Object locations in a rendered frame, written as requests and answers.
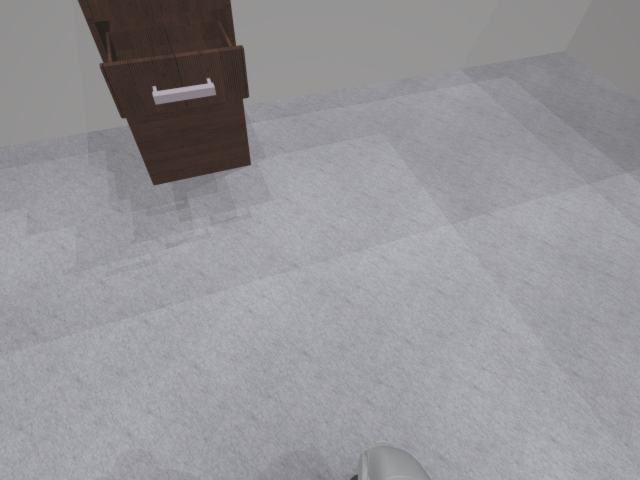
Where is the right robot shin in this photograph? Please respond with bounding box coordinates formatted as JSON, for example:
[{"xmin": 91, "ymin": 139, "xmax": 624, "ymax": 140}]
[{"xmin": 371, "ymin": 441, "xmax": 392, "ymax": 449}]

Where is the drawer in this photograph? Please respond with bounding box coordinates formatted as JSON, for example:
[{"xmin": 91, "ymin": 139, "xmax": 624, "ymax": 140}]
[{"xmin": 100, "ymin": 20, "xmax": 249, "ymax": 118}]

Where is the cabinet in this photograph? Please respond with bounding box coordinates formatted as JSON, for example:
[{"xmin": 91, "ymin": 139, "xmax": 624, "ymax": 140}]
[{"xmin": 78, "ymin": 0, "xmax": 251, "ymax": 185}]

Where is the right robot thigh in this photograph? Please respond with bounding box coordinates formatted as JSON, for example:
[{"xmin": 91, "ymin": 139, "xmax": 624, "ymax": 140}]
[{"xmin": 358, "ymin": 446, "xmax": 431, "ymax": 480}]

